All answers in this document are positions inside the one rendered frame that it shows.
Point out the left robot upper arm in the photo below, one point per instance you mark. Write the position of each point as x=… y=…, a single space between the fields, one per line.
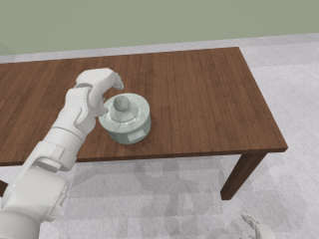
x=38 y=197

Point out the left robot hand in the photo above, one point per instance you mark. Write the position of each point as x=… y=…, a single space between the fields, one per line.
x=104 y=78

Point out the right robot hand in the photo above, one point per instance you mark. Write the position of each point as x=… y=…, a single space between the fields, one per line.
x=262 y=231

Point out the left robot forearm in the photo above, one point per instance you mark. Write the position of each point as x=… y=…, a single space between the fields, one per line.
x=58 y=150

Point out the table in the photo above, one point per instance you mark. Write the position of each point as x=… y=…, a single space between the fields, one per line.
x=203 y=102

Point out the pot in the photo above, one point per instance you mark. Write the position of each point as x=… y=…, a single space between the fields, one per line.
x=134 y=136

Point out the knob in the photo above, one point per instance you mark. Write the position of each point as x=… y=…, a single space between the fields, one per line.
x=121 y=103

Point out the lid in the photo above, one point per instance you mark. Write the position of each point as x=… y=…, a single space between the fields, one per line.
x=128 y=121

